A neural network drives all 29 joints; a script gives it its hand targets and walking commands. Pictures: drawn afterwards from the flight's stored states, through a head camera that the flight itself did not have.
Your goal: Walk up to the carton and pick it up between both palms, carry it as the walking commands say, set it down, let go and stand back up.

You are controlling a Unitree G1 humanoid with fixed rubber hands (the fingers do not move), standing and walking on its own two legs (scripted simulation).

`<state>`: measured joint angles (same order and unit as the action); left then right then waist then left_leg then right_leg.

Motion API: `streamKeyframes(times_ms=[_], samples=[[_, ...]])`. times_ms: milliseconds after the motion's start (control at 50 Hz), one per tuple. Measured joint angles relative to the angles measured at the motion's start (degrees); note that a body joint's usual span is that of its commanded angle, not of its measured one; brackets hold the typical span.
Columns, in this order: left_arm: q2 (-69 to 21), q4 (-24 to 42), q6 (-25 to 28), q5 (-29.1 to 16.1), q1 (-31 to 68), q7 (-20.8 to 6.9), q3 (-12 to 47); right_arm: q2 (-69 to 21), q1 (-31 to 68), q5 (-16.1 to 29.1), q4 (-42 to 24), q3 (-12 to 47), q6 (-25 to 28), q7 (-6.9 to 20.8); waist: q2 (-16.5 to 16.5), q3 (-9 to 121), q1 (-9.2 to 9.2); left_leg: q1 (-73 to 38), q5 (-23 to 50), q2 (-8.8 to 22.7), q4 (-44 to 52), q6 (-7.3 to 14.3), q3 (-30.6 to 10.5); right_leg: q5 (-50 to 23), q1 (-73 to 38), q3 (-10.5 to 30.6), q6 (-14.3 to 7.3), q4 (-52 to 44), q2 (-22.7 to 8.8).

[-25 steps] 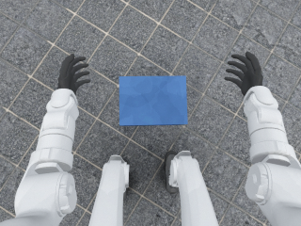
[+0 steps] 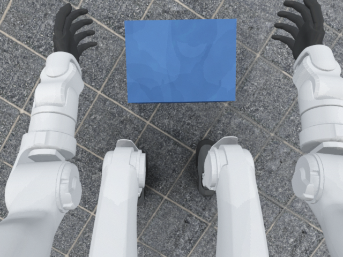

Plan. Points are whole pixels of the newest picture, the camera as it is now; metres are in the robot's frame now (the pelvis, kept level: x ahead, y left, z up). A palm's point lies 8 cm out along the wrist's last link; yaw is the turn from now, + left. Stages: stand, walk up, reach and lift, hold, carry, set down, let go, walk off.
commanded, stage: reach and lift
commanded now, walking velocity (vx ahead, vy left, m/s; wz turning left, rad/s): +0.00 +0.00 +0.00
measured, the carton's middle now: (179, 68) +0.50 -0.04 -0.36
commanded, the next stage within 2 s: none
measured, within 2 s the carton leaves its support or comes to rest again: neither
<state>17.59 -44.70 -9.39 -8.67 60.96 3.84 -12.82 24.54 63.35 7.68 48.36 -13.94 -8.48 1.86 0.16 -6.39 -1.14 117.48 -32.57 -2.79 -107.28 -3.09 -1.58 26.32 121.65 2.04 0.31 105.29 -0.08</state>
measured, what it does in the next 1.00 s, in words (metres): lowers itself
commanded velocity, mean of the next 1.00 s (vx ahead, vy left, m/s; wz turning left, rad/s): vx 0.00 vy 0.00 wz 0.00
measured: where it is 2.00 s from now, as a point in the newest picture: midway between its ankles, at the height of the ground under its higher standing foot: (171, 182)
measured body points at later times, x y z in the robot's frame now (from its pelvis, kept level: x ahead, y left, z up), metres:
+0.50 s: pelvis -0.02 +0.00 -0.09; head +0.35 -0.02 +0.15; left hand +0.51 +0.19 -0.28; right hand +0.50 -0.25 -0.28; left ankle +0.10 +0.13 -0.43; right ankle +0.12 -0.12 -0.43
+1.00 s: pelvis -0.01 +0.00 -0.11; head +0.36 -0.01 +0.13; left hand +0.51 +0.19 -0.31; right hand +0.49 -0.26 -0.31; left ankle +0.10 +0.13 -0.43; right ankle +0.12 -0.12 -0.43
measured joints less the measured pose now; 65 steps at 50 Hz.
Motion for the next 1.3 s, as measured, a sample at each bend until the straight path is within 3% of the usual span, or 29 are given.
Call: streamKeyframes(times_ms=[160, 280, 440, 600, 720, 960, 1300], samples=[[3.42, 4.88, -0.69, -2.56, 8.24, 1.46, 1.43, 2.76, 7.41, 2.53, -6.45, 2.75, -0.74, -3.42, 0.26, -25.38, -0.37, -8.67, -2.22, -0.41, -7.37, -0.59, -0.26, 2.0, -8.39, -0.15, -0.29, 7.45, 0.0], [2.37, 3.81, -0.89, -3.79, 6.24, 2.26, 2.57, 1.25, 5.81, 3.33, -4.8, 4.42, -0.95, -4.73, 0.2, -23.69, -1.19, -3.43, -3.08, -0.79, -13.35, -0.64, 0.24, 2.59, -2.83, 0.53, 0.05, 13.52, 0.26], [3.47, -7.32, 2.13, -4.9, 11.17, 2.18, 4.89, 1.84, 9.84, 4.98, 5.8, 5.62, 3.15, -4.91, 0.4, -23.5, -1.26, 1.21, -2.8, -1.06, -18.59, -0.41, 0.54, 2.18, 1.62, 0.84, 0.55, 18.43, 0.23], [6.01, -14.05, 5.21, -7.71, 14.09, 1.1, 9.05, 3.88, 12.25, 6.76, 12.41, 8.18, 6.26, -3.97, 1.63, -23.47, -1.03, 6.27, -2.11, -1.65, -21.92, -0.18, 0.74, 1.96, 6.07, 1.06, 1.01, 21.61, -0.27], [6.84, -14.12, 5.87, -9.19, 13.87, 0.9, 11.99, 5.46, 11.36, 9.46, 13.37, 8.69, 7.36, -3.1, 0.96, -23.51, -1.18, 7.7, -2.51, -1.87, -23.57, -0.1, 0.32, 2.76, 6.99, 0.46, 0.83, 23.05, -0.99], [7.2, -13.68, 6.28, -10.39, 13.93, 0.65, 12.67, 5.37, 12.1, 9.73, 14.07, 9.49, 8.09, -2.99, 1.58, -23.44, -1.57, 7.97, -2.18, -1.9, -22.99, -0.01, 0.5, 2.92, 7.02, 0.51, 0.73, 22.77, -1.37], [5.23, -19.71, 7.48, -10.49, 17.84, 0.99, 14.71, 3.09, 15.18, 11.19, 18.07, 13.39, 8.6, -3.63, 1.5, -20.91, -1.7, 9.46, -0.62, -1.5, -21.47, -0.01, 0.15, 1.53, 8.21, -0.04, 0.47, 21.08, -1.36]])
